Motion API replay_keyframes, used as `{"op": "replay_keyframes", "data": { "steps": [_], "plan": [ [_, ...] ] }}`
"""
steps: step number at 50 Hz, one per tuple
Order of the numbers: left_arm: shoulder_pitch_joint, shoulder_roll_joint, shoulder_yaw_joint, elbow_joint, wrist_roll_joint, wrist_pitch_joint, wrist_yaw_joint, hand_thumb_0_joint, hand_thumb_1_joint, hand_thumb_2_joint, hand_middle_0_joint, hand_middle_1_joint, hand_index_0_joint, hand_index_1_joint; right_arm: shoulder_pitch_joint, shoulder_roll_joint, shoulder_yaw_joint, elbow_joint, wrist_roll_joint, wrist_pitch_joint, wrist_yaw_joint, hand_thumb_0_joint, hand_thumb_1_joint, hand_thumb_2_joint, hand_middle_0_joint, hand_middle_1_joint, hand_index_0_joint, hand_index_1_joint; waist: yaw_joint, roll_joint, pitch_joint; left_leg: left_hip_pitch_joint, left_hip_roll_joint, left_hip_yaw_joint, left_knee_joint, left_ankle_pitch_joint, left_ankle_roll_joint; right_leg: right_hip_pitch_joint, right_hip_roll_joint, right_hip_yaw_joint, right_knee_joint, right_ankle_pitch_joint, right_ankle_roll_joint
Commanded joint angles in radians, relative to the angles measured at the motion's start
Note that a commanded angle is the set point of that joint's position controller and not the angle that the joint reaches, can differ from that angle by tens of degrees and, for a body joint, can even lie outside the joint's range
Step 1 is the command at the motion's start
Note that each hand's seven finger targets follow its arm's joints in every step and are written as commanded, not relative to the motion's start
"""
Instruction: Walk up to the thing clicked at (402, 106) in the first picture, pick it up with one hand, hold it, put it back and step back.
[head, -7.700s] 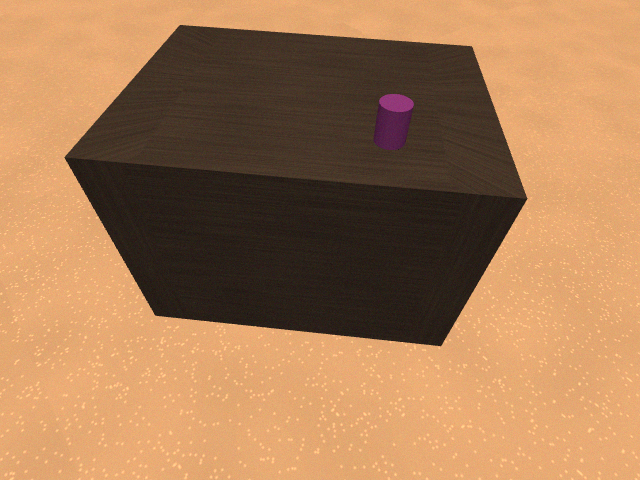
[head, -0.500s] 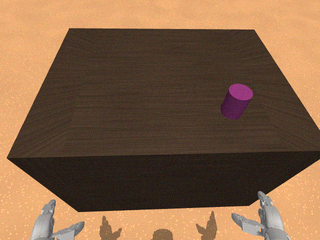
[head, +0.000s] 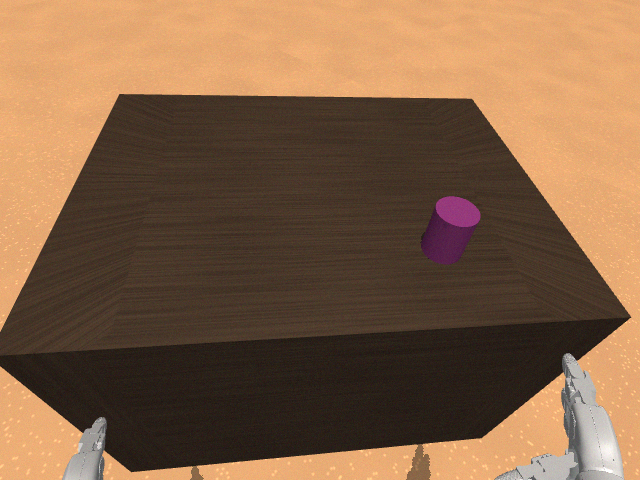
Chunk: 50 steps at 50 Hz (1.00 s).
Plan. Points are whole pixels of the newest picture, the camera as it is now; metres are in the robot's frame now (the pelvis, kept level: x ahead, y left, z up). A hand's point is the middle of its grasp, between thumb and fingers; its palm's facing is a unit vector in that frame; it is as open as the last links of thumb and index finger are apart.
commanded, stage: rise first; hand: right
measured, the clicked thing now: (449, 230) +0.53 -0.27 -0.03
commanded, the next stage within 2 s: go down in 0.98 s
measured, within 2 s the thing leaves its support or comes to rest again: neither
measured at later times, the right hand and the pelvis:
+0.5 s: hand (568, 435) +0.16 -0.27 +0.04, palm faces +0.34 +0.86 -0.39, open 17.5 cm; pelvis -0.02 +0.00 +0.00, yaw +0 degrees
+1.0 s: hand (592, 434) +0.16 -0.28 +0.07, palm faces +0.36 +0.84 -0.41, open 17.5 cm; pelvis -0.03 +0.00 +0.00, yaw +0 degrees
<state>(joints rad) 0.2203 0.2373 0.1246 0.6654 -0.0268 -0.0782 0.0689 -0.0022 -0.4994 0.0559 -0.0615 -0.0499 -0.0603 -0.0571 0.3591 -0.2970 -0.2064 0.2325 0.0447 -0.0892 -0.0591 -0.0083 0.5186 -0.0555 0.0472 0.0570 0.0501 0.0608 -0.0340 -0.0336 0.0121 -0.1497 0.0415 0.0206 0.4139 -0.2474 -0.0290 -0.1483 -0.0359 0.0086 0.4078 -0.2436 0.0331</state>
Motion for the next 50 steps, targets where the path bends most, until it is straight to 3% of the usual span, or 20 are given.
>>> {"op": "replay_keyframes", "data": {
  "steps": [1,2,3,7,9,12,15,17,20,23,26,29,31,33,35,39,44,45,47,50],
  "plan": [
    [-0.154,0.165,0.059,-0.141,0.007,-0.042,0.01,0.0,-0.557,0.058,-0.056,-0.052,-0.049,-0.059,-0.073,-0.209,-0.125,-0.243,0.003,-0.068,-0.014,0.0,0.584,-0.041,0.039,0.058,0.045,0.058,-0.01,0.007,-0.079,0.033,-0.032,0.045,-0.048,0.248,0.021,0.019,0.038,-0.051,-0.039,0.269,-0.036],
    [-0.154,0.164,0.056,-0.165,0.009,-0.046,0.01,0.0,-0.569,0.063,-0.057,-0.05,-0.046,-0.062,-0.066,-0.185,-0.106,-0.261,0.0,-0.075,-0.013,0.0,0.567,-0.043,0.041,0.057,0.045,0.057,-0.002,0.036,-0.096,0.041,-0.031,0.049,-0.047,0.251,0.019,0.034,0.035,-0.048,-0.04,0.272,-0.039],
    [-0.143,0.16,0.055,-0.163,0.009,-0.046,0.012,0.0,-0.565,0.061,-0.057,-0.051,-0.047,-0.061,-0.056,-0.2,-0.123,-0.275,-0.002,-0.081,-0.016,0.0,0.573,-0.042,0.04,0.057,0.045,0.057,-0.013,0.033,-0.111,0.052,-0.032,0.051,-0.043,0.26,0.021,0.042,0.034,-0.045,-0.039,0.287,-0.038],
    [-0.122,0.161,0.059,-0.204,0.012,-0.051,0.014,0.0,-0.569,0.06,-0.057,-0.05,-0.046,-0.061,-0.036,-0.192,-0.123,-0.308,-0.004,-0.101,-0.014,0.0,0.566,-0.041,0.041,0.057,0.046,0.057,-0.001,0.056,-0.112,0.06,-0.032,0.051,-0.043,0.261,0.018,0.057,0.037,-0.048,-0.039,0.284,-0.04],
    [-0.071,0.117,0.037,-0.148,0.01,-0.044,0.01,0.0,-0.575,0.067,-0.058,-0.052,-0.045,-0.065,-0.023,-0.201,-0.136,-0.326,-0.006,-0.11,-0.01,0.0,0.543,-0.045,0.043,0.056,0.047,0.056,-0.008,0.018,-0.08,0.046,-0.022,0.046,-0.053,0.248,0.015,0.046,0.048,-0.057,-0.039,0.262,-0.042],
    [-0.048,0.192,0.106,-0.176,0.011,-0.048,0.013,0.0,-0.567,0.062,-0.056,-0.051,-0.046,-0.062,-0.009,-0.218,-0.167,-0.346,-0.002,-0.115,-0.004,0.0,0.562,-0.041,0.042,0.057,0.047,0.057,0.003,0.032,-0.082,0.036,-0.027,0.051,-0.054,0.235,0.017,0.053,0.045,-0.054,-0.048,0.253,-0.04],
    [-0.036,0.11,0.057,-0.136,0.004,-0.046,-0.003,0.0,-0.565,0.059,-0.055,-0.047,-0.045,-0.057,0.012,-0.193,-0.159,-0.354,0.001,-0.126,0.004,0.0,0.576,-0.04,0.041,0.058,0.047,0.058,-0.011,-0.006,-0.025,0.021,-0.029,0.054,-0.06,0.186,0.025,0.019,0.044,-0.056,-0.062,0.211,-0.038],
    [-0.065,0.135,0.078,-0.128,0.004,-0.051,-0.005,0.0,-0.567,0.056,-0.054,-0.046,-0.044,-0.056,-0.018,-0.198,-0.161,-0.379,0.005,-0.134,0.006,0.0,0.581,-0.036,0.042,0.057,0.047,0.057,0.0,-0.01,-0.019,0.01,-0.032,0.053,-0.066,0.151,0.026,0.012,0.04,-0.055,-0.071,0.172,-0.039],
    [-0.088,0.088,0.031,-0.157,0.004,-0.062,-0.013,0.0,-0.57,0.058,-0.055,-0.047,-0.044,-0.058,-0.018,-0.193,-0.164,-0.409,0.003,-0.151,0.008,0.0,0.576,-0.037,0.043,0.057,0.047,0.057,-0.008,-0.008,-0.03,0.02,-0.033,0.054,-0.074,0.118,0.027,0.008,0.042,-0.053,-0.073,0.143,-0.04],
    [-0.108,0.169,0.101,-0.149,0.01,-0.068,0.001,0.0,-0.571,0.06,-0.055,-0.05,-0.045,-0.06,-0.05,-0.22,-0.182,-0.425,0.003,-0.16,0.003,0.0,0.564,-0.039,0.044,0.057,0.048,0.057,0.005,-0.019,-0.054,0.015,-0.032,0.049,-0.071,0.131,0.025,0.024,0.043,-0.05,-0.071,0.149,-0.04],
    [-0.113,0.132,0.07,-0.133,0.012,-0.074,0.0,0.0,-0.577,0.066,-0.055,-0.047,-0.043,-0.06,-0.052,-0.209,-0.181,-0.402,-0.001,-0.168,0.001,0.0,0.554,-0.042,0.045,0.057,0.048,0.057,-0.005,-0.003,-0.043,0.018,-0.03,0.053,-0.073,0.114,0.027,0.022,0.044,-0.046,-0.071,0.14,-0.04],
    [-0.116,0.164,0.095,-0.173,0.014,-0.084,0.003,0.0,-0.568,0.061,-0.054,-0.048,-0.046,-0.057,-0.058,-0.212,-0.184,-0.403,-0.001,-0.178,0.001,0.0,0.563,-0.041,0.044,0.057,0.048,0.057,0.0,0.03,-0.066,0.022,-0.034,0.057,-0.073,0.099,0.028,0.033,0.04,-0.043,-0.075,0.128,-0.04],
    [-0.086,0.111,0.055,-0.156,0.011,-0.083,-0.005,0.0,-0.565,0.062,-0.054,-0.051,-0.047,-0.059,-0.038,-0.203,-0.184,-0.388,-0.001,-0.185,0.005,0.0,0.566,-0.041,0.044,0.058,0.048,0.058,-0.01,0.035,-0.044,0.022,-0.034,0.059,-0.078,0.09,0.028,0.019,0.042,-0.045,-0.075,0.123,-0.042],
    [-0.079,0.144,0.09,-0.144,0.01,-0.084,-0.004,0.0,-0.567,0.062,-0.054,-0.048,-0.045,-0.057,-0.036,-0.218,-0.195,-0.387,0.0,-0.192,0.005,0.0,0.567,-0.042,0.043,0.058,0.049,0.058,-0.012,0.016,-0.029,0.017,-0.034,0.057,-0.082,0.068,0.029,0.004,0.044,-0.047,-0.082,0.1,-0.041],
    [-0.09,0.128,0.072,-0.183,0.009,-0.089,-0.01,0.0,-0.57,0.066,-0.053,-0.048,-0.043,-0.058,-0.033,-0.213,-0.195,-0.395,-0.001,-0.198,0.009,0.0,0.578,-0.041,0.043,0.058,0.049,0.059,-0.014,0.017,-0.037,0.017,-0.032,0.057,-0.086,0.052,0.03,0.013,0.046,-0.049,-0.085,0.09,-0.04],
    [-0.077,0.154,0.105,-0.15,0.007,-0.092,-0.01,0.0,-0.576,0.072,-0.053,-0.047,-0.041,-0.059,-0.031,-0.233,-0.22,-0.415,0.003,-0.209,0.007,0.0,0.574,-0.044,0.043,0.059,0.049,0.059,-0.012,-0.011,-0.038,0.018,-0.032,0.057,-0.079,0.08,0.031,0.011,0.043,-0.046,-0.084,0.114,-0.039],
    [-0.122,0.097,0.048,-0.161,0.007,-0.103,-0.019,0.0,-0.578,0.078,-0.054,-0.05,-0.042,-0.063,-0.035,-0.211,-0.203,-0.446,0.003,-0.222,0.01,0.0,0.558,-0.048,0.045,0.058,0.05,0.059,-0.019,-0.021,-0.024,0.019,-0.038,0.058,-0.083,0.047,0.035,-0.008,0.039,-0.045,-0.091,0.08,-0.037],
    [-0.115,0.112,0.068,-0.164,0.007,-0.103,-0.015,0.0,-0.581,0.081,-0.055,-0.051,-0.042,-0.064,-0.037,-0.224,-0.211,-0.46,0.001,-0.224,0.008,0.0,0.545,-0.051,0.045,0.058,0.05,0.058,-0.015,-0.024,-0.047,0.026,-0.036,0.056,-0.084,0.057,0.034,0.0,0.041,-0.045,-0.087,0.093,-0.038],
    [-0.086,0.099,0.055,-0.143,0.008,-0.102,-0.015,0.0,-0.577,0.082,-0.056,-0.055,-0.045,-0.066,-0.023,-0.227,-0.218,-0.45,0.002,-0.226,0.008,0.0,0.534,-0.054,0.046,0.058,0.05,0.058,-0.019,-0.012,-0.03,0.023,-0.034,0.055,-0.083,0.074,0.032,0.001,0.043,-0.047,-0.082,0.109,-0.04],
    [-0.084,0.176,0.118,-0.142,0.013,-0.102,-0.007,0.0,-0.579,0.082,-0.056,-0.054,-0.045,-0.066,-0.006,-0.237,-0.233,-0.424,0.005,-0.222,0.007,0.0,0.524,-0.055,0.047,0.058,0.051,0.058,-0.009,0.007,-0.04,0.023,-0.034,0.057,-0.083,0.084,0.029,0.011,0.045,-0.046,-0.079,0.116,-0.041]
  ]
}}
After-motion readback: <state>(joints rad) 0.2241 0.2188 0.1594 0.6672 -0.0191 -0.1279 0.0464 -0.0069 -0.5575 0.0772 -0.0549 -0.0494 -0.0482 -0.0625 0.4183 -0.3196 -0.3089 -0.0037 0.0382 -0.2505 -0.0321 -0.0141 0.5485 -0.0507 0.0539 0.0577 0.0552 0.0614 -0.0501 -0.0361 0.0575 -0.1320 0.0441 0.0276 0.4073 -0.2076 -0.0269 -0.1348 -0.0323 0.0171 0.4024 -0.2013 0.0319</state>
